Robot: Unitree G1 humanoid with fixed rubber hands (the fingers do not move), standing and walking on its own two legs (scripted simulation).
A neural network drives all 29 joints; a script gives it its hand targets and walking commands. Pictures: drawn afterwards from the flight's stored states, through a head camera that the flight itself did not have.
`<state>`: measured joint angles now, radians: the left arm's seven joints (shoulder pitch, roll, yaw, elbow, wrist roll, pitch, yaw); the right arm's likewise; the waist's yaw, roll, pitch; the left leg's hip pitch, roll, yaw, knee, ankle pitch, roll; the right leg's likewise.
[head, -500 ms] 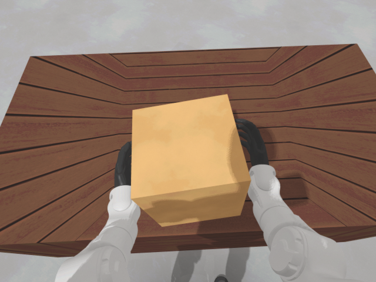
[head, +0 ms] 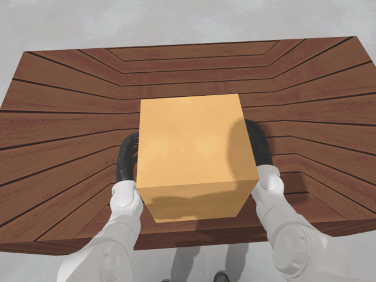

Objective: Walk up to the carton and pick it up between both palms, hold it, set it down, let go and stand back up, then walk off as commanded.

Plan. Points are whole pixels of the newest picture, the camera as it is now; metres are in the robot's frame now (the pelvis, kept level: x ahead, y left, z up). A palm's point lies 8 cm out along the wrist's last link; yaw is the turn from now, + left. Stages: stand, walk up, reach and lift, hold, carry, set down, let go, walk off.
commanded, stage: set down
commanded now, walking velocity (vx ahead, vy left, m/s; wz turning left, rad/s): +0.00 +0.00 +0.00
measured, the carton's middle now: (193, 164) +0.40 +0.01 -0.06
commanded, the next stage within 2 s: none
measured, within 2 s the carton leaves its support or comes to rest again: rests again in 0.88 s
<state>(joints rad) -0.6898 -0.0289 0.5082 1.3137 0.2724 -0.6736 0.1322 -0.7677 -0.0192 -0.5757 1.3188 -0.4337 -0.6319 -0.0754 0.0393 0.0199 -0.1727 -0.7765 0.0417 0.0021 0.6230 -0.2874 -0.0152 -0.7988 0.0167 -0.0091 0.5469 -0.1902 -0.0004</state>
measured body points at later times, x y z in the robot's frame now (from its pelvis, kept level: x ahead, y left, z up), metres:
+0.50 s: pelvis -0.01 +0.00 -0.01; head +0.12 +0.01 +0.42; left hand +0.38 +0.17 -0.04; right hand +0.42 -0.14 -0.03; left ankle -0.02 +0.13 -0.72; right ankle +0.02 -0.12 -0.72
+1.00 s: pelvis -0.01 +0.01 -0.03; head +0.12 +0.00 +0.40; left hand +0.40 +0.18 -0.05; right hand +0.43 -0.14 -0.05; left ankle -0.02 +0.13 -0.72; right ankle +0.02 -0.12 -0.72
